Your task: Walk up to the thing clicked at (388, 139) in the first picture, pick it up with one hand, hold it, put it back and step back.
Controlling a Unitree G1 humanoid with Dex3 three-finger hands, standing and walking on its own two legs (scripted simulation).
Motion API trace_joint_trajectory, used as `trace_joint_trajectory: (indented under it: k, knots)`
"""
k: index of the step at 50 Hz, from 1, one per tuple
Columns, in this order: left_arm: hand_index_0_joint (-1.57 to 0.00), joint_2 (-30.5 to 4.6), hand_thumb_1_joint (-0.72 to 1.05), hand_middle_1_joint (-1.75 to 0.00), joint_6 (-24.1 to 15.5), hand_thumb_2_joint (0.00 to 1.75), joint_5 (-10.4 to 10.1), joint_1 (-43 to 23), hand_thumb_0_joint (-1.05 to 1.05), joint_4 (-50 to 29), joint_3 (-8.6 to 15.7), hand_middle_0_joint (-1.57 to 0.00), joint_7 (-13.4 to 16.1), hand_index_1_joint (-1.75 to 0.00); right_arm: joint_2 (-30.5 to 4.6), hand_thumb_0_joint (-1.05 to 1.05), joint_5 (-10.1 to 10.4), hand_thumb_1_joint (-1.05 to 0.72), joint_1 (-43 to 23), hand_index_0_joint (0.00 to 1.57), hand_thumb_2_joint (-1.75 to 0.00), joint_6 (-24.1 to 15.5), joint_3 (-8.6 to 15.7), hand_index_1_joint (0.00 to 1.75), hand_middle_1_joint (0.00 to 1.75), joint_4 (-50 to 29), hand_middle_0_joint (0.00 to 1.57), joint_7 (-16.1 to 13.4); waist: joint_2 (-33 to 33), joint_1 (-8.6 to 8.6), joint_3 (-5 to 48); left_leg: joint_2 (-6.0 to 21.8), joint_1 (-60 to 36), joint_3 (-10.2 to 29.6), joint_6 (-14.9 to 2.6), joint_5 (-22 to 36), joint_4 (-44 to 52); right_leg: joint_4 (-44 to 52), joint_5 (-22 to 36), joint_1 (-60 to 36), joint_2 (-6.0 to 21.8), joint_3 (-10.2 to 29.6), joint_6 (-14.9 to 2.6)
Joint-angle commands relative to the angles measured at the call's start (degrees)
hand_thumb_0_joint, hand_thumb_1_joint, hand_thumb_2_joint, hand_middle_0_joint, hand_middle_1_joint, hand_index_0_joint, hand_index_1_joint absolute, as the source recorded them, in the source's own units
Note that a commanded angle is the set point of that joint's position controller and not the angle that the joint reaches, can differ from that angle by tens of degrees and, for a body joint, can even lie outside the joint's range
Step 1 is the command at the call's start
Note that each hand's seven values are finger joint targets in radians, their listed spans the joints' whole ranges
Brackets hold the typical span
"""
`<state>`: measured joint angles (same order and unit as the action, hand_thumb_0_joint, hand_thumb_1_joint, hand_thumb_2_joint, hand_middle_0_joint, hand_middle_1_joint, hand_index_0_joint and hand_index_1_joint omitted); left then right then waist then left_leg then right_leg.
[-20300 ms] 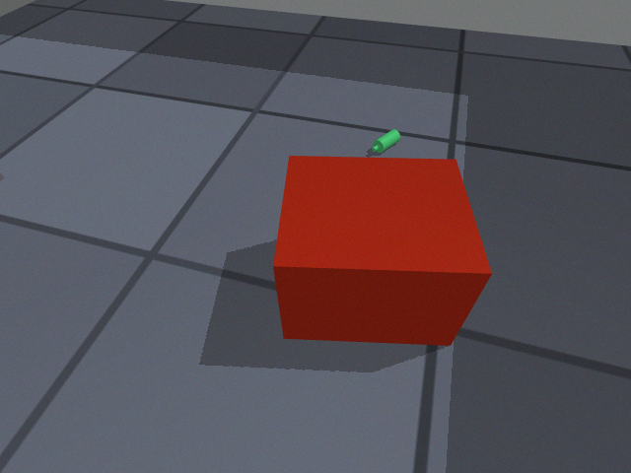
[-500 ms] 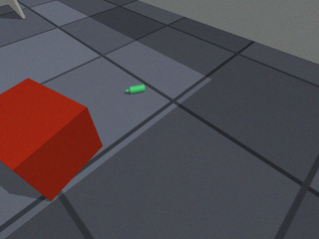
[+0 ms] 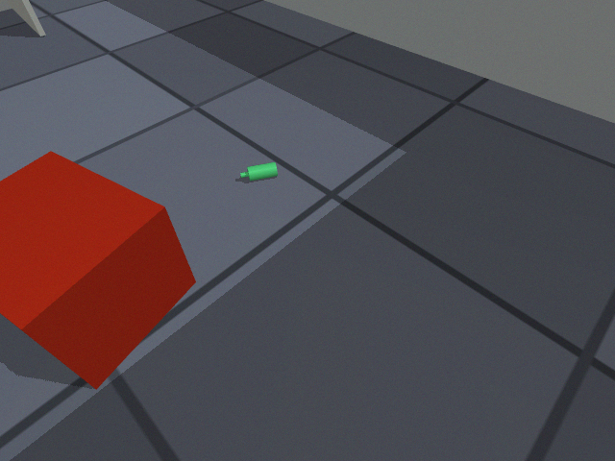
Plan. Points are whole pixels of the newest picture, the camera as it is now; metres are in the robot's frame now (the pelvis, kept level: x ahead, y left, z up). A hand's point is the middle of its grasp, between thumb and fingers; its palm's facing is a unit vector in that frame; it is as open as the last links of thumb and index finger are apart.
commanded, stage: stand
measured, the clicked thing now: (258, 172) +1.51 +0.25 -0.75
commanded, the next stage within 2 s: none
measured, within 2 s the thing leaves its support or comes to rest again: neither
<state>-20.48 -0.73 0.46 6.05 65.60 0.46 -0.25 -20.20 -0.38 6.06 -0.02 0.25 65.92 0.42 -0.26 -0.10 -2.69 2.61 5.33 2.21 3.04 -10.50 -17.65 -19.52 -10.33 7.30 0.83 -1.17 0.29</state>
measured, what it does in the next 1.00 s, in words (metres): stands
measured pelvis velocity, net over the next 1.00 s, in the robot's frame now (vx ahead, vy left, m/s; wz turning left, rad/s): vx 0.01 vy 0.00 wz -0.01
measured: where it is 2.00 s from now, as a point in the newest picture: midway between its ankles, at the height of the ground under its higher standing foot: outside the picture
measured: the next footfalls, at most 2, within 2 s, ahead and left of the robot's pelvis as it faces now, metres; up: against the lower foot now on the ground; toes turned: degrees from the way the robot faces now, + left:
none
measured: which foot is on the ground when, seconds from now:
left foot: down 0.00-1.00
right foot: down 0.00-1.00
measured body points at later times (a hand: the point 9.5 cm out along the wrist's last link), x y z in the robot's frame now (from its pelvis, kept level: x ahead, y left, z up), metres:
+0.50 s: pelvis +0.00 +0.00 +0.00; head +0.01 +0.00 +0.45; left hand +0.08 +0.31 -0.13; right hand +0.07 -0.30 -0.14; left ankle -0.01 +0.16 -0.75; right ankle +0.00 -0.12 -0.75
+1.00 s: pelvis +0.01 +0.00 +0.00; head +0.02 +0.00 +0.45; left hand +0.09 +0.31 -0.13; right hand +0.08 -0.30 -0.14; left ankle -0.01 +0.16 -0.75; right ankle +0.00 -0.12 -0.75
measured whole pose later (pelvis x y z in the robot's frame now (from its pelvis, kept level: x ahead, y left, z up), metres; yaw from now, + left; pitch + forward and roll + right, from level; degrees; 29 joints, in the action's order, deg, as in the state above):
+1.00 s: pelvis +0.01 +0.00 +0.00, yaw -1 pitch -2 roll +0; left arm -20.3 -0.7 0.5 6.3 65.1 0.3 -0.2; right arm -20.3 -0.4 6.5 0.0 0.0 64.9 0.2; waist -0.3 0.0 -2.9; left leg 2.8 4.6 1.6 3.0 -11.4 -17.6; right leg -19.5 -11.0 6.9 0.7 -0.6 0.3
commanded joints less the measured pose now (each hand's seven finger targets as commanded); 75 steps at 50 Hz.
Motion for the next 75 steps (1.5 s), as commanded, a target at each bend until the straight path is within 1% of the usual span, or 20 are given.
trace_joint_trajectory:
  k: [1, 7, 9, 13, 14, 20, 24, 25, 28, 31, 33, 36, 40, 43, 48, 54, 59, 65, 69, 75]
  knots:
    - [-0.20, -12.6, 0.90, -0.30, -1.1, 0.90, -0.2, -2.3, 0.00, -3.8, 2.2, -0.20, 0.7, -0.30, -12.2, 0.00, -0.1, -0.90, -2.6, 0.20, -0.90, -1.4, 2.2, 0.30, 0.30, -3.6, 0.20, -0.8, -0.1, 0.14, 4.7, 4.5, 0.2, 2.7, -3.32, 8.3, 1.9, 3.5, 7.9, -1.4, 6.6, 5.1, -1.43]
    - [-0.20, -12.9, 0.90, -0.30, -1.2, 0.90, -0.2, -2.4, 0.00, -3.9, 2.2, -0.20, 0.7, -0.30, -11.8, 0.00, -0.1, -0.90, -2.2, 0.20, -0.90, -1.4, 1.9, 0.30, 0.30, -3.7, 0.20, -0.8, 0.4, 0.16, 4.6, 4.7, 0.0, 2.6, -3.14, 10.1, 1.8, 2.9, 10.4, -2.1, 6.8, 5.1, -1.49]
    - [-0.20, -12.7, 0.90, -0.30, -1.1, 0.90, -0.3, -2.1, 0.00, -3.7, 2.1, -0.20, 0.7, -0.30, -12.0, 0.00, 0.0, -0.90, -2.1, 0.20, -0.90, -1.2, 1.9, 0.30, 0.30, -3.6, 0.20, -0.8, 0.3, 0.19, 3.5, 4.5, 0.7, 2.4, -3.28, 7.2, 1.8, 3.9, 7.4, -1.4, 6.7, 5.3, -1.32]
    - [-0.20, -12.5, 0.90, -0.30, -1.0, 0.90, -0.2, -2.1, 0.00, -3.8, 2.1, -0.20, 0.7, -0.30, -12.1, 0.00, -0.1, -0.90, -2.1, 0.20, -0.90, -1.3, 1.9, 0.30, 0.30, -3.7, 0.20, -0.8, -0.2, 0.25, 3.4, 4.6, 1.1, 2.7, -3.21, 7.1, 2.3, 3.8, 6.0, -1.3, 6.3, 4.9, -1.38]
    - [-0.20, -12.5, 0.90, -0.30, -0.9, 0.90, -0.2, -1.7, 0.00, -3.8, 2.1, -0.20, 0.7, -0.30, -12.4, 0.00, -0.1, -0.90, -1.9, 0.20, -0.90, -1.2, 2.0, 0.30, 0.30, -3.6, 0.20, -0.8, -0.4, 0.34, 3.5, 4.4, 0.8, 2.4, -3.23, 5.1, 2.4, 4.1, 4.2, -0.5, 6.3, 5.1, -1.26]
    - [-0.20, -12.6, 0.90, -0.30, -0.9, 0.90, -0.1, -1.8, 0.00, -3.9, 2.2, -0.20, 0.6, -0.30, -12.3, 0.00, -0.2, -0.90, -1.9, 0.20, -0.90, -1.3, 2.1, 0.30, 0.30, -3.9, 0.20, -0.8, -0.1, 0.24, 3.2, 4.6, 0.4, 2.5, -3.43, 5.5, 2.4, 3.9, 4.4, 0.0, 6.2, 5.1, -1.45]
    - [-0.20, -12.3, 0.90, -0.30, -1.2, 0.90, -0.1, -1.8, 0.00, -4.2, 2.1, -0.20, 0.6, -0.30, -12.4, 0.00, -0.2, -0.90, -1.9, 0.20, -0.90, -1.5, 2.0, 0.30, 0.30, -4.2, 0.20, -0.8, -0.8, 0.31, 5.2, 4.9, -0.5, 2.4, -3.38, 10.0, 1.5, 3.0, 10.8, -2.1, 6.7, 5.2, -1.45]
    - [-0.20, -12.5, 0.90, -0.30, -1.2, 0.90, -0.1, -2.0, 0.00, -4.2, 2.2, -0.20, 0.7, -0.30, -12.2, 0.00, -0.1, -0.90, -1.5, 0.20, -0.90, -1.4, 2.0, 0.30, 0.30, -4.2, 0.20, -0.8, -0.1, 0.19, 5.4, 4.8, 0.0, 2.3, -3.34, 9.6, 1.8, 2.8, 10.8, -2.5, 6.7, 5.1, -1.44]
    - [-0.20, -12.5, 0.90, -0.30, -1.1, 0.90, -0.2, -2.0, 0.00, -4.0, 2.1, -0.20, 0.7, -0.30, -12.1, 0.00, -0.1, -0.90, -1.7, 0.20, -0.90, -1.4, 1.9, 0.30, 0.30, -4.3, 0.20, -0.9, -0.3, 0.13, 4.6, 4.8, -0.2, 2.3, -3.39, 9.6, 1.8, 3.0, 10.4, -2.0, 6.6, 5.0, -1.45]
    - [-0.20, -12.6, 0.90, -0.30, -1.0, 0.90, -0.1, -1.8, 0.00, -3.8, 2.1, -0.20, 0.7, -0.30, -12.2, 0.00, -0.1, -0.90, -1.6, 0.20, -0.90, -1.2, 2.1, 0.30, 0.30, -4.1, 0.20, -0.9, 0.7, 0.25, 3.5, 4.7, 0.4, 2.5, -3.32, 7.1, 2.3, 3.5, 7.1, -1.3, 6.4, 4.9, -1.38]
    - [-0.20, -12.7, 0.90, -0.30, -1.1, 0.90, -0.2, -1.6, 0.00, -3.9, 2.0, -0.20, 0.7, -0.30, -12.0, 0.00, -0.1, -0.90, -1.2, 0.20, -0.90, -1.2, 2.0, 0.30, 0.30, -4.1, 0.20, -0.8, 0.7, 0.12, 3.4, 4.6, 0.0, 2.3, -3.22, 8.1, 2.1, 3.5, 7.9, -1.0, 6.4, 5.1, -1.39]
    - [-0.20, -12.6, 0.90, -0.30, -1.1, 0.90, 0.0, -1.6, 0.00, -4.1, 2.1, -0.20, 0.8, -0.30, -12.1, 0.00, -0.2, -0.90, -1.6, 0.20, -0.90, -1.1, 2.0, 0.30, 0.30, -4.3, 0.20, -0.8, 0.3, 0.21, 3.0, 4.5, 0.6, 2.2, -3.28, 5.8, 1.8, 4.1, 5.6, -0.5, 6.5, 5.4, -1.36]
    - [-0.20, -12.7, 0.90, -0.30, -1.0, 0.90, -0.1, -1.8, 0.00, -4.2, 2.1, -0.20, 0.7, -0.30, -12.0, 0.00, -0.2, -0.90, -1.5, 0.20, -0.90, -1.2, 2.0, 0.30, 0.30, -4.2, 0.20, -0.8, -0.3, 0.24, 3.6, 4.7, 0.6, 2.4, -3.27, 7.5, 2.0, 3.5, 7.4, -1.5, 6.4, 5.3, -1.53]
    - [-0.20, -12.6, 0.90, -0.30, -0.9, 0.90, -0.2, -1.8, 0.00, -4.0, 2.2, -0.20, 0.6, -0.30, -11.9, 0.00, -0.1, -0.90, -1.3, 0.20, -0.90, -1.2, 1.9, 0.30, 0.30, -4.1, 0.20, -0.8, -0.8, 0.13, 3.4, 4.4, 0.6, 2.2, -3.29, 5.5, 2.3, 3.6, 5.5, -0.9, 6.2, 5.5, -1.44]
    - [-0.20, -12.7, 0.90, -0.30, -1.1, 0.90, -0.1, -1.3, 0.00, -4.0, 2.1, -0.20, 0.7, -0.30, -12.0, 0.00, -0.1, -0.90, -1.5, 0.20, -0.90, -1.4, 1.9, 0.30, 0.30, -4.3, 0.20, -0.9, 0.3, 0.30, 5.1, 4.9, -1.5, 2.2, -3.30, 11.1, 1.6, 2.5, 11.9, -2.1, 6.5, 5.1, -1.71]
    - [-0.20, -12.2, 0.90, -0.30, -1.0, 0.90, -0.1, -1.5, 0.00, -4.1, 2.0, -0.20, 0.8, -0.30, -12.3, 0.00, 0.0, -0.90, -1.6, 0.20, -0.90, -1.4, 1.9, 0.30, 0.30, -4.5, 0.20, -1.1, -0.5, 0.26, 4.8, 5.2, -1.5, 2.0, -3.41, 13.0, 1.1, 2.1, 14.6, -2.9, 6.6, 5.0, -1.66]
    - [-0.20, -12.3, 0.90, -0.30, -0.8, 0.90, -0.2, -1.3, 0.00, -4.2, 2.2, -0.20, 0.8, -0.30, -12.4, 0.00, -0.1, -0.90, -1.4, 0.20, -0.90, -1.3, 2.0, 0.30, 0.30, -4.6, 0.20, -1.1, -1.1, 0.25, 3.8, 4.8, -1.3, 1.6, -3.18, 9.9, 2.0, 2.9, 11.0, -1.5, 6.3, 5.2, -1.49]
    - [-0.20, -12.4, 0.90, -0.30, -0.8, 0.90, -0.1, -1.4, 0.00, -4.3, 2.2, -0.20, 0.7, -0.30, -12.1, 0.00, -0.1, -0.90, -1.5, 0.20, -0.90, -1.4, 1.9, 0.30, 0.30, -4.7, 0.20, -1.0, -0.6, 0.26, 3.7, 5.0, -1.4, 1.7, -3.21, 9.1, 2.2, 2.9, 10.3, -1.1, 6.4, 5.5, -1.51]
    - [-0.20, -12.4, 0.90, -0.30, -1.0, 0.90, -0.1, -1.6, 0.00, -4.5, 2.2, -0.20, 0.8, -0.30, -12.3, 0.00, -0.1, -0.90, -1.5, 0.20, -0.90, -1.4, 2.0, 0.30, 0.30, -4.8, 0.20, -1.0, -0.1, 0.20, 4.4, 5.1, -1.6, 1.7, -3.33, 10.4, 2.0, 2.8, 12.2, -2.0, 6.4, 5.6, -1.47]
    - [-0.20, -12.6, 0.90, -0.30, -1.0, 0.90, -0.1, -1.7, 0.00, -4.4, 2.2, -0.20, 0.8, -0.30, -12.2, 0.00, -0.2, -0.90, -1.1, 0.20, -0.90, -1.2, 2.1, 0.30, 0.30, -4.8, 0.20, -0.9, 0.9, 0.15, 4.2, 4.9, -1.0, 1.5, -3.52, 8.1, 2.2, 3.2, 10.0, -1.8, 6.4, 5.5, -1.58]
